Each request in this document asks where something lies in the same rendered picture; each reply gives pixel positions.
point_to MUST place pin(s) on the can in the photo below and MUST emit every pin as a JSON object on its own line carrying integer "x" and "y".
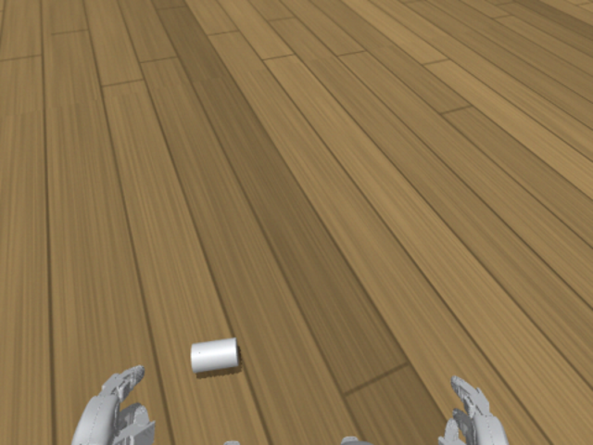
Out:
{"x": 213, "y": 355}

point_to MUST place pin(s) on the right robot hand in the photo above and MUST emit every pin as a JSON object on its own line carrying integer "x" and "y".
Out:
{"x": 479, "y": 427}

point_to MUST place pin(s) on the left robot hand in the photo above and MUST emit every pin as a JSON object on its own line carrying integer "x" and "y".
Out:
{"x": 102, "y": 422}

